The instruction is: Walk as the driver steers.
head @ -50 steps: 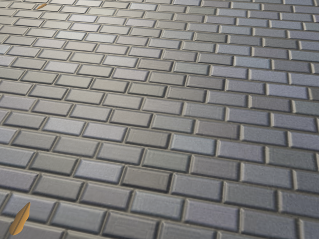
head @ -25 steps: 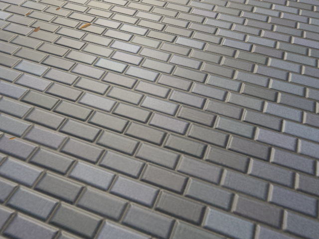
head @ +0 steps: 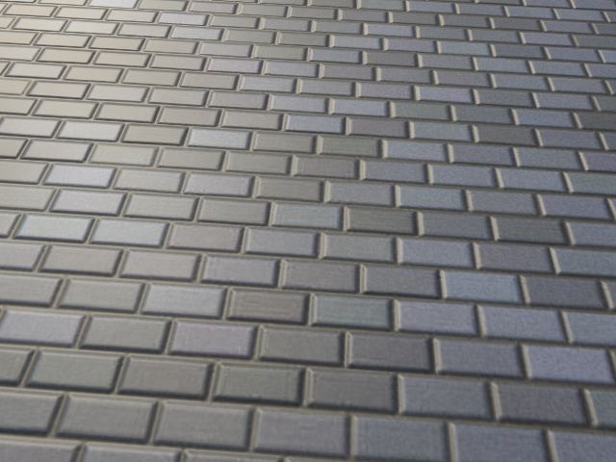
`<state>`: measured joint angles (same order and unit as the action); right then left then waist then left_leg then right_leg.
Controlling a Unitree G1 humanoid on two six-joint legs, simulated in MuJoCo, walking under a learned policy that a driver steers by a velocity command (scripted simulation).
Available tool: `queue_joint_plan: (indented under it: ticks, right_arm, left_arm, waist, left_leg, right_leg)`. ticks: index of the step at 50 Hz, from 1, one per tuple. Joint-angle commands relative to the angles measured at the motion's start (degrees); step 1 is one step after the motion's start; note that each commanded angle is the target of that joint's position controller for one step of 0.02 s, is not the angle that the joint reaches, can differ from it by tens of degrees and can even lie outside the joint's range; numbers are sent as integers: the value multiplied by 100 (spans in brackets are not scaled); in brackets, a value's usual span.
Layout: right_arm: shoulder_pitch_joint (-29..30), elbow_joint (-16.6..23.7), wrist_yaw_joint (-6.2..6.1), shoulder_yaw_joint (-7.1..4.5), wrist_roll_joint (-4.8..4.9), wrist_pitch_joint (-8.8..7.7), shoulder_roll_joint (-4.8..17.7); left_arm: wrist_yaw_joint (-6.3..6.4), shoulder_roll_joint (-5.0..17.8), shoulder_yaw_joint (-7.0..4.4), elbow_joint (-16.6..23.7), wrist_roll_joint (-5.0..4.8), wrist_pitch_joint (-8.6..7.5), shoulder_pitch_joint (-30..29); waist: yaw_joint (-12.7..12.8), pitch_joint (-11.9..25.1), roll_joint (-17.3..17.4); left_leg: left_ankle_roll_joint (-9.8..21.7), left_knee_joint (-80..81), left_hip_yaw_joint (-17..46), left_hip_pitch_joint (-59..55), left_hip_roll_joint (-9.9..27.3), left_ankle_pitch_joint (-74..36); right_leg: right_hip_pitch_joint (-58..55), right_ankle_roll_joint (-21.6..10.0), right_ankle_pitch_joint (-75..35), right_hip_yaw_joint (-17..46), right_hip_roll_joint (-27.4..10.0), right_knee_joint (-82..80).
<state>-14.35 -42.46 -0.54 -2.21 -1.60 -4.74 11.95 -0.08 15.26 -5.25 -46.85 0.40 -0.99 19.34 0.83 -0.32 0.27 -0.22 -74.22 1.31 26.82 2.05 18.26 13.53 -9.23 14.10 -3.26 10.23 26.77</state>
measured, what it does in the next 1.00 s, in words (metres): walks ahead: left foot, then right foot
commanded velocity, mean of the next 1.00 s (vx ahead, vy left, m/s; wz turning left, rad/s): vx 0.50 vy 0.00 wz -0.24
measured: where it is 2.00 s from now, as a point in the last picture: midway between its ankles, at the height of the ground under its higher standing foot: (332, 273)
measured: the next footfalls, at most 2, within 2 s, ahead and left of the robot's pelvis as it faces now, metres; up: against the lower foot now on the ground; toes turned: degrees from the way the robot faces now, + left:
left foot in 0.32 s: +0.38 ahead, +0.12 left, +0.00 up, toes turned -13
right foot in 0.82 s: +0.50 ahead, -0.16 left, +0.00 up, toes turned -19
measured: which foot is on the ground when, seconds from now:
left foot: up 0.00-0.30, down 0.32-0.82, up 0.84-1.00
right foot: down 0.00-0.32, up 0.34-0.80, down 0.82-1.00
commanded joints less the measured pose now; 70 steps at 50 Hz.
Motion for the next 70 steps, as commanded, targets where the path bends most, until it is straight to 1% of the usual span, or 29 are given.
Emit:
queue_joint_plan:
  ticks: [1, 6, 11, 15, 16, 17, 18, 19, 20, 21, 23, 26, 33, 36, 38, 40, 41, 42, 43, 45, 47, 54, 60, 64, 65, 66, 67, 68, 70]
  right_arm:
    - [-144, 473, 72, -122, -138, 123, 619]
    - [972, 872, 157, 28, -96, 237, 422]
    - [1803, 1158, 183, 69, -2, 167, 536]
    - [643, 900, 58, -93, 20, 53, 965]
    - [-159, 718, -16, -174, -22, -14, 1147]
    - [-1111, 698, -127, -273, -185, -38, 1554]
    - [-854, 729, -108, -364, -277, 34, 1996]
    - [-546, 795, -62, -313, -156, 103, 1483]
    - [-210, 815, -39, -180, -86, 115, 969]
    - [-98, 748, -16, -114, -72, 100, 754]
    - [-165, 566, -20, -109, -24, 30, 755]
    - [-438, 346, 69, -140, 50, -139, 814]
    - [-704, -66, 184, -166, 117, -94, 976]
    - [-1053, -235, 202, -240, 82, -27, 1224]
    - [-1105, -311, 193, -272, 72, 31, 1323]
    - [-1121, -362, 182, -220, 118, 58, 1143]
    - [-959, -123, 187, -104, 149, 26, 786]
    - [-1371, 113, 169, -3, 239, 31, 297]
    - [-1124, -30, 115, -151, 92, 142, 874]
    - [-706, -36, 186, -178, 117, 182, 753]
    - [-787, -146, 251, -210, 15, 310, 694]
    - [316, 249, 432, -169, -48, 437, 446]
    - [1313, 635, 561, -89, -61, 425, 472]
    - [766, 584, 447, -198, -113, 419, 690]
    - [-44, 347, 381, -277, -139, 364, 798]
    - [-1008, 57, 280, -430, -194, 328, 1190]
    - [-856, 153, 200, -608, -130, 334, 1992]
    - [-1115, 280, 172, -634, 76, 395, 1992]
    - [-647, 112, 83, -497, 111, 399, 1484]
  left_arm:
    - [24, 549, -41, 442, -39, -312, -42]
    - [-29, 714, -46, 307, -36, -337, 553]
    - [26, 877, -66, 315, 32, -271, 903]
    - [54, 1117, -109, 533, 42, -312, 276]
    - [5, 1085, -96, 580, -1, -343, 124]
    - [-31, 613, 42, 797, -55, -378, 174]
    - [-16, 280, 116, 961, -203, -326, 909]
    - [33, 708, 77, 791, 35, -223, 812]
    - [-14, 727, 65, 801, 103, -180, 410]
    - [-63, 639, 85, 834, 121, -152, 160]
    - [-198, 540, 97, 838, 186, -23, 113]
    - [-291, 410, 138, 946, 233, 92, -81]
    - [-380, 122, 358, 1235, 202, -64, -1327]
    - [-323, 189, 367, 1355, 139, -133, -1661]
    - [-237, 285, 334, 1350, 137, -206, -1506]
    - [-106, 501, 221, 973, 267, -337, -411]
    - [-14, 933, 114, 904, 430, -390, 566]
    - [61, 1575, -42, 908, 390, -321, 727]
    - [70, 1189, 6, 906, 241, -275, 591]
    - [23, 482, 209, 858, 156, -331, -57]
    - [43, 261, 271, 796, 103, -397, -230]
    - [61, 386, 175, 384, 74, -524, 190]
    - [89, 692, 70, 125, 86, -461, 414]
    - [132, 1039, -6, -26, 99, -302, 483]
    - [135, 1107, -15, -6, 78, -243, 419]
    - [128, 991, 29, 115, 106, -234, 434]
    - [12, 206, 208, 550, 66, -257, 696]
    - [-4, 659, 133, 740, 117, -310, -12]
    - [-13, 565, 200, 811, 42, -429, -416]
  waist:
    - [-291, -249, 356]
    - [158, -218, -261]
    - [544, -43, -500]
    - [-167, 405, -533]
    - [-615, 849, -294]
    - [-927, 1727, 298]
    - [-376, 2127, 1799]
    - [-283, 1615, 1007]
    - [-256, 875, 411]
    - [-208, 474, 144]
    - [-77, 133, 466]
    - [-33, 62, 524]
    - [-156, -200, 531]
    - [-306, -207, 526]
    - [-225, -131, 547]
    - [240, 452, 129]
    - [706, 1264, -598]
    - [503, 1634, -1822]
    - [549, 1197, -978]
    - [172, 193, -598]
    - [-69, -37, -730]
    - [-72, -265, -518]
    - [133, -546, -490]
    - [-175, -20, -574]
    - [-556, 455, -431]
    - [-936, 1079, 39]
    - [-467, 1530, 1562]
    - [-876, 1927, 816]
    - [-494, 515, 114]
  left_leg:
    - [-178, 607, 95, 1068, 321, -58]
    - [-278, 2548, -272, 1100, 209, -1202]
    - [-141, 3704, -273, 1022, -105, -1633]
    - [148, 4485, -158, -919, -419, -1070]
    - [310, 4746, -15, -2084, -162, -1257]
    - [584, 4832, 1298, -3439, 1196, -112]
    - [1229, 5537, 3949, -4298, 2467, 158]
    - [1296, 5689, 4172, -3731, 2317, 1009]
    - [1174, 5790, 3234, -2966, 2032, 1134]
    - [1045, 5931, 2422, -2418, 1737, 501]
    - [857, 6217, 1350, -1788, 1318, -333]
    - [1035, 6404, 814, -1590, 1353, -1353]
    - [1050, 6628, -3, -1389, 843, -1664]
    - [1033, 6324, 239, -1704, 1016, -2077]
    - [978, 5916, 434, -1939, 1102, -2273]
    - [765, 4453, 138, -1586, 647, -2667]
    - [595, 2823, -176, -714, 282, -1243]
    - [434, 1278, -458, 1025, -513, 1308]
    - [517, 630, 54, 1416, -244, 1181]
    - [501, 858, 178, 1299, 109, 324]
    - [358, 1017, 128, 959, 207, -9]
    - [159, 1675, -13, 1588, 279, -1202]
    - [470, 3418, -624, 894, 161, -1462]
    - [933, 3825, -1061, -175, -524, -359]
    - [1088, 4201, -1040, -1173, -775, -436]
    - [1320, 4431, -217, -2698, -339, -120]
    - [2124, 4892, 2888, -4424, 1486, 117]
    - [2359, 5749, 4421, -4568, 1774, -9]
    - [1989, 5774, 2753, -3205, 1435, -1248]
  right_leg:
    - [-281, -987, -2030, 2162, -1815, -1521]
    - [-420, -459, -3040, 1646, -1299, -1314]
    - [-1254, -304, -3350, 2030, -1483, -845]
    - [-1061, 76, -4244, 2221, -1494, 264]
    - [-626, 216, -3907, 1977, -1190, 1322]
    - [185, 325, -2013, 1612, -874, 2948]
    - [1871, 500, 1797, 1014, -75, 4350]
    - [2381, 466, 1425, 1029, -604, 4903]
    - [2404, 492, 890, 940, -820, 4828]
    - [2315, 539, 620, 863, -990, 4590]
    - [2079, 611, 483, 764, -1209, 4317]
    - [2160, 675, 240, 773, -1256, 4134]
    - [1718, 824, -863, 170, -1332, 1578]
    - [1352, 825, -560, 34, -1213, 958]
    - [986, 740, -248, 11, -1098, 554]
    - [-740, 567, -401, 153, -1065, -94]
    - [-2024, 288, 454, 1567, -2424, -361]
    - [-2923, -247, 844, 3706, -3741, -1043]
    - [-2371, -358, 1213, 3783, -3589, -1164]
    - [-1317, -71, 352, 2224, -2954, -1401]
    - [-822, 158, -487, 1350, -2593, -1619]
    - [-988, 45, -1974, 33, -2550, -1778]
    - [-1208, 238, -2245, -694, -2600, -1668]
    - [-1813, 376, -5176, -1080, -2619, 68]
    - [-1544, 454, -5080, -1195, -2516, 1263]
    - [-447, 634, -3586, -1213, -2356, 2898]
    - [2145, 1010, 1495, -1013, -1318, 4986]
    - [2851, 1039, 1671, 301, -951, 5642]
    - [2988, 916, 589, 482, -1541, 4951]
Velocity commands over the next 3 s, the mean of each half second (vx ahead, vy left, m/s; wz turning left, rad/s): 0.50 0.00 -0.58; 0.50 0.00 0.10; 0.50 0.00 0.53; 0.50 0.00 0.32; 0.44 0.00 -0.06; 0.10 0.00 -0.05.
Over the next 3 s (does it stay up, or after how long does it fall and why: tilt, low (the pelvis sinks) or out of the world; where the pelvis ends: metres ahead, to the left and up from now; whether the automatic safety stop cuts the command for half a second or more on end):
stays up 1.34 0.05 0.02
